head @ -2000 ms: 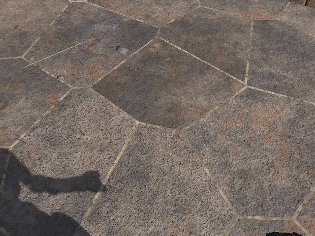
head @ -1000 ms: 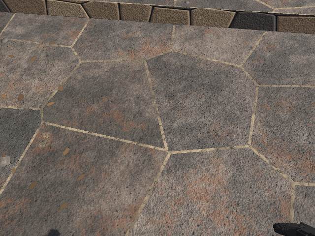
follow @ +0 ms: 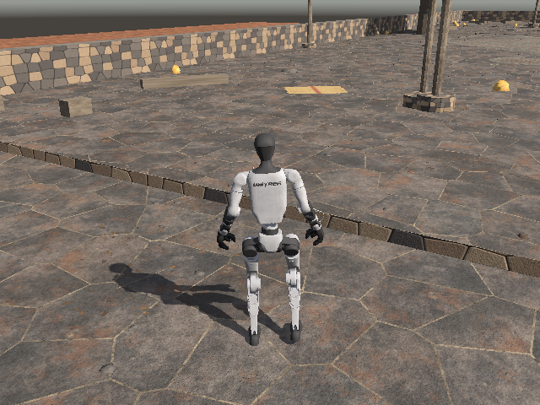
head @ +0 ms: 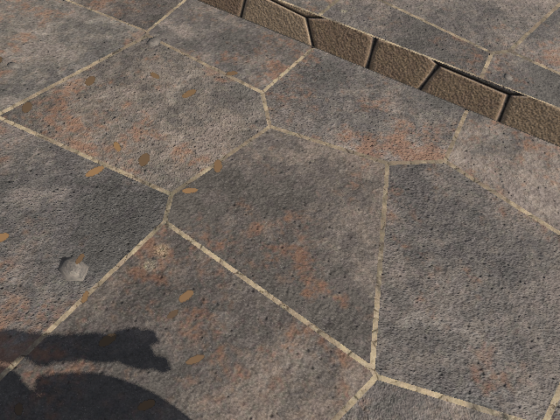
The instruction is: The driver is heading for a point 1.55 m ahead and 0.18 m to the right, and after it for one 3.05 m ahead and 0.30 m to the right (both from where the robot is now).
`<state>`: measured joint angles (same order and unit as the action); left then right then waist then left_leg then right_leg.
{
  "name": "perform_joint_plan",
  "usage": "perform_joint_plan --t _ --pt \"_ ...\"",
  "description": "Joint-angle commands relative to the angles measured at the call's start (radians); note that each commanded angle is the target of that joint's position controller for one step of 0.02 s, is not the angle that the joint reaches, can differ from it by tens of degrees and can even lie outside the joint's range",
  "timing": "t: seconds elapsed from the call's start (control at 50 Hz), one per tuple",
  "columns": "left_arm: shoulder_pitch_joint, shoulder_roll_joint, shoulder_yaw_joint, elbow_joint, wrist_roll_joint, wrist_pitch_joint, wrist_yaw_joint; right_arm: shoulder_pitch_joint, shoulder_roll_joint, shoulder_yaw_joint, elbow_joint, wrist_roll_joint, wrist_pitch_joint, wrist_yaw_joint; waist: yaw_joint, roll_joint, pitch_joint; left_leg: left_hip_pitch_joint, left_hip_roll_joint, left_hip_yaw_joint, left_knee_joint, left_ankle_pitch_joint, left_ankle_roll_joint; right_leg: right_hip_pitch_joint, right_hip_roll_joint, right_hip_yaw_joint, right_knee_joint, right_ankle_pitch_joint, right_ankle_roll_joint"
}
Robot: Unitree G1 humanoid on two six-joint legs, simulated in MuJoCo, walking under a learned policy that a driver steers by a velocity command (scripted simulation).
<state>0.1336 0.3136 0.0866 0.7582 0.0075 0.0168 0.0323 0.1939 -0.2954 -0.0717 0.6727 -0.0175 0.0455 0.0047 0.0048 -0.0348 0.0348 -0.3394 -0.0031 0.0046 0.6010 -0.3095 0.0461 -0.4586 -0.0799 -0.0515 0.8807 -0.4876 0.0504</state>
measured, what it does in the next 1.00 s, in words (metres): steps on the spot: right foot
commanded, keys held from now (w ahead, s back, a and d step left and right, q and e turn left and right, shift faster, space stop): no key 1.00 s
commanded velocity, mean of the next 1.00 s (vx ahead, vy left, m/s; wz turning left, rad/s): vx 0.00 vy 0.00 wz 0.10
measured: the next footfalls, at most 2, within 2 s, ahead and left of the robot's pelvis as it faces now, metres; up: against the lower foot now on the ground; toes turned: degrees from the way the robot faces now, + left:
right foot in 0.34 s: +0.05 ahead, -0.14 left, +0.00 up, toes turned +3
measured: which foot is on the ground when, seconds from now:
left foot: down 0.00-1.00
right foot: up 0.00-0.32, down 0.34-1.00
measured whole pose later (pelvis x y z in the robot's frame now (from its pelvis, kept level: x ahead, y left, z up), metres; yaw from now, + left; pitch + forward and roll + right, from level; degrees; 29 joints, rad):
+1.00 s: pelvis +0.01 -0.02 +0.01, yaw +3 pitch -2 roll +0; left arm 0.18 0.23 0.03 1.00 0.01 -0.01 0.03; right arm 0.19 -0.23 -0.05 0.95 0.00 0.01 -0.03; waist 0.00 0.00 0.04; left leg -0.21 -0.02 -0.04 0.50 -0.26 0.01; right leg -0.18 -0.01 0.00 0.49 -0.28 0.01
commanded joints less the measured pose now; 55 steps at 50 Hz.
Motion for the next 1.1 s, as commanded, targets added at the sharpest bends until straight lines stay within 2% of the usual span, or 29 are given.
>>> perform_joint_plan --t 0.02,0.04,0.06,0.1,0.18,0.24,0.28,0.3,0.32,0.34,0.36,0.38,0.4,0.42,0.48,0.64,0.82,1.1 --pt "-0.04 0.098 0.028 -0.069 -0.008 -0.006 0.015 0.001 -0.177 -0.043 -0.064 -0.004 -0.045 -0.009 -0.018 0.168 -0.116 0.208 0.276 -0.321 -0.266 0.408 0.193 -0.224 0.022 0.1 0.265 -0.012 -0.005" --pt "-0.019 0.104 0.031 -0.051 -0.001 0.002 0.021 -0.036 -0.141 -0.029 -0.067 0.013 -0.046 -0.013 -0.004 0.18 -0.111 0.19 0.254 -0.281 -0.262 0.431 0.169 -0.199 0.018 0.1 0.261 0.039 0.004" --pt "0.0 0.1 0.031 -0.043 0.002 0.004 0.02 -0.05 -0.123 -0.018 -0.066 0.014 -0.047 -0.019 0.01 0.185 -0.119 0.164 0.231 -0.249 -0.261 0.475 0.164 -0.149 0.026 0.093 0.276 0.084 0.012" --pt "0.023 0.081 0.026 -0.033 -0.006 0.0 0.015 -0.048 -0.099 -0.007 -0.061 0.005 -0.048 -0.025 0.017 0.168 -0.137 0.175 0.21 -0.212 -0.261 0.497 0.167 -0.103 0.034 0.09 0.24 0.14 0.022" --pt "-0.016 0.04 0.002 -0.038 -0.007 -0.002 0.005 -0.038 -0.106 -0.007 -0.04 0.006 -0.046 -0.03 -0.014 0.174 -0.121 0.204 0.207 -0.218 -0.259 0.411 0.171 -0.017 0.02 0.093 -0.031 0.146 0.029" --pt "-0.015 0.057 0.001 -0.033 -0.013 -0.003 -0.001 -0.035 -0.118 -0.009 -0.022 0.004 -0.041 -0.02 -0.032 0.18 -0.093 0.164 0.216 -0.256 -0.262 0.342 0.191 0.078 0.031 0.074 -0.161 0.102 0.023" --pt "0.006 0.053 -0.001 -0.021 -0.015 -0.008 -0.004 -0.049 -0.103 -0.001 -0.007 0.011 -0.04 -0.015 -0.018 0.169 -0.077 0.149 0.207 -0.273 -0.247 0.319 0.182 0.141 0.039 0.065 -0.289 0.148 0.011" --pt "0.032 0.042 -0.005 -0.008 -0.011 -0.013 -0.007 -0.06 -0.09 0.005 0.001 0.018 -0.04 -0.014 0.006 0.154 -0.074 0.132 0.188 -0.264 -0.23 0.311 0.159 0.206 0.046 0.056 -0.415 0.248 -0.001" --pt "0.051 0.047 -0.008 0.002 0.001 -0.019 -0.011 -0.042 -0.075 0.011 0.014 0.02 -0.044 -0.013 0.016 0.125 -0.079 0.104 0.166 -0.255 -0.222 0.288 0.121 0.291 0.032 0.076 -0.511 0.395 -0.017" --pt "0.069 0.086 -0.004 0.004 0.013 -0.023 -0.009 -0.016 -0.055 0.018 0.021 0.006 -0.054 -0.011 0.001 0.068 -0.111 0.067 0.126 -0.227 -0.194 0.224 0.07 0.383 -0.037 0.147 -0.5 0.568 -0.04" --pt "0.06 0.149 0.009 0.007 0.009 -0.023 -0.008 0.028 -0.063 0.012 0.026 -0.007 -0.065 -0.001 -0.054 -0.047 -0.116 0.038 0.05 -0.156 -0.167 0.134 0.033 0.398 -0.081 0.163 -0.436 0.64 -0.077" --pt "0.031 0.106 0.004 0.019 -0.002 -0.024 -0.015 0.004 -0.047 0.016 0.03 -0.008 -0.066 -0.001 -0.047 -0.107 -0.116 0.103 0.011 -0.099 -0.171 0.094 -0.001 0.295 -0.064 0.163 -0.449 0.45 -0.106" --pt "0.007 0.062 -0.008 0.01 0.0 -0.029 -0.022 -0.047 -0.07 0.012 0.032 -0.006 -0.062 -0.004 -0.021 -0.076 -0.084 0.126 0.011 -0.096 -0.154 0.102 -0.012 0.248 -0.038 0.152 -0.469 0.361 -0.095" --pt "0.001 0.055 -0.012 0.015 0.008 -0.034 -0.022 -0.069 -0.068 0.009 0.029 0.0 -0.055 -0.009 -0.015 -0.062 -0.077 0.133 0.015 -0.097 -0.144 0.13 -0.006 0.229 -0.027 0.141 -0.474 0.339 -0.078" --pt "0.022 0.054 -0.018 0.036 0.006 -0.05 -0.019 -0.057 -0.057 0.008 0.04 0.002 -0.036 -0.016 -0.01 -0.032 -0.058 0.129 0.027 -0.113 -0.15 0.174 0.009 0.226 -0.008 0.121 -0.463 0.337 -0.058" --pt "0.031 0.048 -0.029 0.082 0.001 -0.044 -0.006 -0.027 -0.045 0.002 0.104 0.007 -0.042 -0.024 -0.001 0.036 -0.037 0.129 0.027 -0.11 -0.161 0.191 -0.008 0.238 0.009 0.11 -0.455 0.321 -0.061" --pt "0.034 0.035 -0.037 0.153 -0.001 -0.041 -0.005 -0.01 -0.049 0.0 0.181 0.01 -0.045 -0.035 -0.002 0.039 -0.027 0.152 0.029 -0.104 -0.169 0.211 -0.015 0.241 0.028 0.098 -0.468 0.321 -0.062" --pt "0.065 0.026 -0.046 0.244 -0.003 -0.036 0.003 -0.001 -0.037 0.009 0.289 0.014 -0.047 -0.042 -0.001 0.035 -0.01 0.155 0.023 -0.085 -0.182 0.203 -0.018 0.241 0.045 0.086 -0.483 0.314 -0.061"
